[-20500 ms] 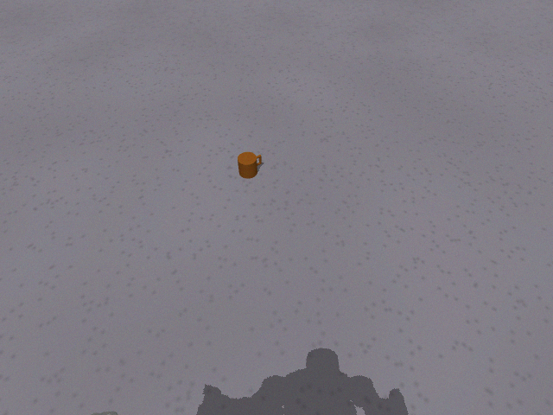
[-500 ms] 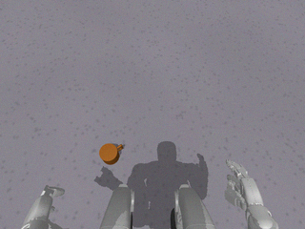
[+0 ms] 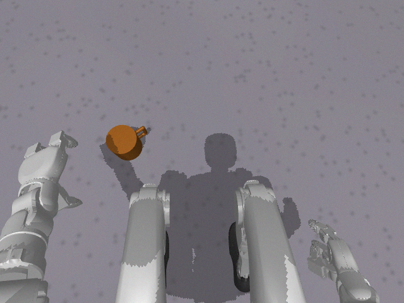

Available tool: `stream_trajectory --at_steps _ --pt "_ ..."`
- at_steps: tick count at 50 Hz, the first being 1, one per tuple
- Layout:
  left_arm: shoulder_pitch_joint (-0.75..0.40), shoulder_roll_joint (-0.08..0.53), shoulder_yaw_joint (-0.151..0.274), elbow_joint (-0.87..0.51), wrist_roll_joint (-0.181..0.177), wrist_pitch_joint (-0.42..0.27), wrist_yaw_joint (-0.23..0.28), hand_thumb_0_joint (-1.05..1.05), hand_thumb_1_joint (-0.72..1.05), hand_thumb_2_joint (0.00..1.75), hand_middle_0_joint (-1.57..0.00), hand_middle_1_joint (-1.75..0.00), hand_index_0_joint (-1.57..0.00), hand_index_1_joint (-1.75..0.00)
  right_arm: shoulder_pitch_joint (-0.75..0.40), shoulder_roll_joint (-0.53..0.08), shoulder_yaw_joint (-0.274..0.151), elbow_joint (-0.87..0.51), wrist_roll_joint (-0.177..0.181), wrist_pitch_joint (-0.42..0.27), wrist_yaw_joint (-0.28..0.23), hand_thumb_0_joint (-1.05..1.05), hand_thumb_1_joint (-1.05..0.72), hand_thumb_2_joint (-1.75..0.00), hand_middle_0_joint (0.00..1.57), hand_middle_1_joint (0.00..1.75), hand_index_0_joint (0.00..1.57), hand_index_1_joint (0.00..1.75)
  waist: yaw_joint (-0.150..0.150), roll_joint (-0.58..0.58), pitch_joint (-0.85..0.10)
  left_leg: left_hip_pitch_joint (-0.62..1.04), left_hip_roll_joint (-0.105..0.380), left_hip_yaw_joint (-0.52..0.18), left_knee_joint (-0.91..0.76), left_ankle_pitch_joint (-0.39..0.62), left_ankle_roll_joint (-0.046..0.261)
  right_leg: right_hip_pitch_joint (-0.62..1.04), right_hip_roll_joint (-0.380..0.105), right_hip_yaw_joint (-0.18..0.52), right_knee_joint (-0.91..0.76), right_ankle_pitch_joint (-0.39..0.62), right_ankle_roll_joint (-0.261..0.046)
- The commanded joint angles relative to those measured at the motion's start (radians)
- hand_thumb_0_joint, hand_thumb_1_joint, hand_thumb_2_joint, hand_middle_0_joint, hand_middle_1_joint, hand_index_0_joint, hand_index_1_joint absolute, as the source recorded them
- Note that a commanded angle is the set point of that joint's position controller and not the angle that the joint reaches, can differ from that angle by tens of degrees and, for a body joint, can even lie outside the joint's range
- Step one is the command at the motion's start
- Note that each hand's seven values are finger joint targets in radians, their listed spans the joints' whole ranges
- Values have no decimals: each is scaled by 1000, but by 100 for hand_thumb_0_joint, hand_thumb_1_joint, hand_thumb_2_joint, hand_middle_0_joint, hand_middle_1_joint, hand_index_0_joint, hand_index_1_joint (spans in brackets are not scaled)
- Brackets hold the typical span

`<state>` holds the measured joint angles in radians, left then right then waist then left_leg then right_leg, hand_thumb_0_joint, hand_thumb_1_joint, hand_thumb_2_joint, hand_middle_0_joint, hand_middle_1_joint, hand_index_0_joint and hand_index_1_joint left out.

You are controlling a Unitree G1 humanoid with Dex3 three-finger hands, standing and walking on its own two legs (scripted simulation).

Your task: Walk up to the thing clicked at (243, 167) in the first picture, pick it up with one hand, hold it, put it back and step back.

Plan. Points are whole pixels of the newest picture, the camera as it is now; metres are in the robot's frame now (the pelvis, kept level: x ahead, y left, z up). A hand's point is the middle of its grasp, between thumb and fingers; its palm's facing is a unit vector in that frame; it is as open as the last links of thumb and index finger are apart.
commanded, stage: rise first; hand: left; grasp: from above
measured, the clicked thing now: (129, 140) +0.50 +0.23 -0.40
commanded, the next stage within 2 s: approach in 1.24 s
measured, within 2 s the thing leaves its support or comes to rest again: neither
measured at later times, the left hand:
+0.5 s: hand (80, 159) +0.40 +0.31 -0.23, palm faces -0.45 -0.10 -0.89, open 14.2 cm
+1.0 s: hand (90, 151) +0.43 +0.30 -0.27, palm faces -0.45 -0.04 -0.89, open 14.1 cm
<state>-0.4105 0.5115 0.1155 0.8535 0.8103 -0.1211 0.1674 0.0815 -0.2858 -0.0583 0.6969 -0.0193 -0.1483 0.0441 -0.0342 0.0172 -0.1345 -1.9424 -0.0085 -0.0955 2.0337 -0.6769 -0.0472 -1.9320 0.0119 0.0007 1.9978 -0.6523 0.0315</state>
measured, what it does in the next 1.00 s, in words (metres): lowers itself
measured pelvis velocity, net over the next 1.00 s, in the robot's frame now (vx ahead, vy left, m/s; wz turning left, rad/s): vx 0.00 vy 0.01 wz -0.06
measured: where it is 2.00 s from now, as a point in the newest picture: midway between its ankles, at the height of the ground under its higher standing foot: (199, 271)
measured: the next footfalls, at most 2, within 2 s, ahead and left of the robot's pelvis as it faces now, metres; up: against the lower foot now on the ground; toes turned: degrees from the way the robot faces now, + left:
none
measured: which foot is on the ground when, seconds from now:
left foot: down 0.00-1.00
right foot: down 0.00-1.00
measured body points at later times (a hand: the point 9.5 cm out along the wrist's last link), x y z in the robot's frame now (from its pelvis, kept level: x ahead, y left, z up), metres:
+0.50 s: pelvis -0.01 +0.02 -0.07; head +0.21 +0.07 +0.32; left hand +0.42 +0.31 -0.18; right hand +0.07 -0.27 -0.19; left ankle +0.08 +0.14 -0.41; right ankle +0.09 -0.13 -0.41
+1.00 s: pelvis +0.00 +0.01 -0.10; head +0.23 +0.06 +0.28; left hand +0.45 +0.30 -0.22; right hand +0.07 -0.27 -0.22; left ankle +0.08 +0.14 -0.41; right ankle +0.09 -0.13 -0.41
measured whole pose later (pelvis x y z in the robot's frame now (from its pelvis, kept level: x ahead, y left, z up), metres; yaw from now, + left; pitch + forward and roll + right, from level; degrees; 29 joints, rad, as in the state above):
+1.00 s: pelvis +0.00 +0.01 -0.10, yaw -3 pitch +35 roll -7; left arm -0.81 0.70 0.13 1.35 1.27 -0.28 0.43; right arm 0.12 -0.26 0.00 0.77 -0.13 -0.05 0.13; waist -0.17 -0.02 -0.08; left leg -2.26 -0.04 -0.14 2.37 -0.71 -0.04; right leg -2.22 0.02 -0.02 2.28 -0.68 0.06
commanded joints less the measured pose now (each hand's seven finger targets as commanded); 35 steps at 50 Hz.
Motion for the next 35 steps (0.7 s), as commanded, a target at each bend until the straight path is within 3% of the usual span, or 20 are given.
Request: stream_trajectory --at_steps 1,6,9,10,15,18,20,24,29,32,35 --pt "-236 353 96 -43 66 -46 30 0 -53 102 -7 -105 -7 -105 131 -180 -75 -68 -4 -18 -4 0 -87 -90 20 30 20 30 -8 -6 -651 276 -19 109 -170 88 83 400 10 -36 -251 62 -45" --pt "-334 359 65 44 137 -105 47 0 -54 103 -6 -105 -6 -104 144 -182 -60 -49 -11 5 4 0 -88 -90 20 30 20 30 -35 35 -543 195 -26 96 -148 -31 84 259 19 -58 -206 -69 -55" --pt "-379 371 62 85 196 -131 82 0 -55 104 -6 -103 -6 -103 158 -192 -56 -38 -17 21 12 0 -89 -90 20 30 20 30 -37 90 -549 231 -24 75 -149 -55 77 185 20 -83 -161 -62 -61" --pt "-409 360 43 95 209 -139 95 0 -55 104 -6 -102 -6 -102 160 -195 -51 -33 -19 25 15 0 -89 -90 20 30 20 30 -54 108 -537 224 -25 67 -147 -64 76 159 17 -92 -144 -56 -61" --pt "-475 401 58 164 286 -140 169 0 -57 106 -7 -98 -5 -99 186 -204 -41 -5 -36 54 29 0 -90 -90 20 30 20 30 -57 160 -586 273 -27 67 -102 43 67 105 12 -110 -81 37 -68" --pt "-531 368 27 196 321 -134 198 0 -57 105 -8 -96 -6 -97 195 -211 -40 14 -45 62 36 0 -90 -90 20 30 20 30 -77 220 -580 311 -21 42 -107 69 57 32 7 -125 -38 71 -66" --pt "-547 389 37 217 347 -126 216 0 -57 104 -7 -96 -6 -98 202 -219 -41 26 -53 69 39 0 -90 -90 20 30 20 30 -79 249 -599 334 -18 37 -95 117 51 24 1 -126 -14 109 -64" --pt "-569 363 12 267 374 -113 236 0 -53 101 -10 -93 -9 -95 205 -216 -43 30 -65 76 49 0 -90 -90 20 30 20 30 -101 226 -584 296 -21 45 -65 118 57 9 2 -126 -5 115 -65" --pt "-593 397 30 293 400 -111 245 0 -51 99 -11 -94 -11 -95 217 -214 -39 35 -78 81 60 0 -90 -90 20 30 20 30 -106 200 -613 285 -23 50 -27 148 65 39 3 -126 8 140 -61" --pt "-638 400 17 301 413 -123 249 0 -51 98 -11 -94 -11 -95 211 -212 -34 36 -84 83 64 0 -91 -90 20 30 20 30 -121 212 -600 246 -26 56 -11 118 71 19 7 -126 16 119 -60" --pt "-624 427 37 326 428 -133 258 0 -51 98 -12 -94 -11 -94 214 -211 -26 43 -92 87 69 0 -90 -90 20 30 20 30 -122 178 -608 230 -27 63 19 146 76 44 10 -124 25 142 -59"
